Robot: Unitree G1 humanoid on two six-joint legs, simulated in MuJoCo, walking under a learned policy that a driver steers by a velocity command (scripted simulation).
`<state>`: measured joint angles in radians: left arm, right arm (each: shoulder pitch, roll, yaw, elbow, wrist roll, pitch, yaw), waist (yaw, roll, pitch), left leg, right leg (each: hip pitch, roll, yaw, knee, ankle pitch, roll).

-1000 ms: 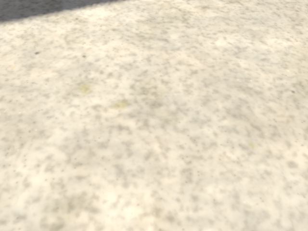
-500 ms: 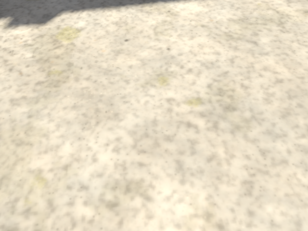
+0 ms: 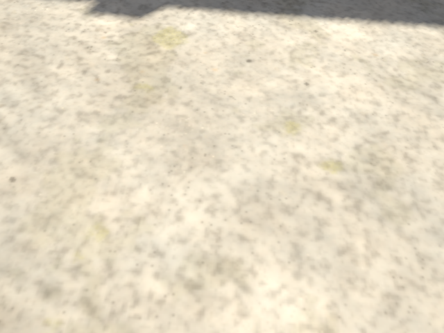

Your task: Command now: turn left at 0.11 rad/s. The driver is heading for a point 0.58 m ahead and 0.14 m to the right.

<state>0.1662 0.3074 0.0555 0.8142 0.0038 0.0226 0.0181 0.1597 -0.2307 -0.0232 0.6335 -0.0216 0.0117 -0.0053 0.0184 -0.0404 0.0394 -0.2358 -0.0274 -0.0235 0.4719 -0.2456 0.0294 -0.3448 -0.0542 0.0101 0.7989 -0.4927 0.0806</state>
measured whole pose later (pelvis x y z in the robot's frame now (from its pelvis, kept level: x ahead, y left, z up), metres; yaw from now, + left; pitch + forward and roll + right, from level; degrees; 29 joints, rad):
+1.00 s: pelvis +0.26 -0.06 -0.02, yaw +0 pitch +1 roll +0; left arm 0.04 0.27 0.03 0.76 -0.01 -0.09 -0.04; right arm 0.42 -0.27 -0.05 0.88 0.03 -0.07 -0.01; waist -0.05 0.01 0.05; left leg -0.17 0.01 -0.07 1.03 -0.46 0.01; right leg -0.46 0.03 -0.05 0.59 -0.16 -0.07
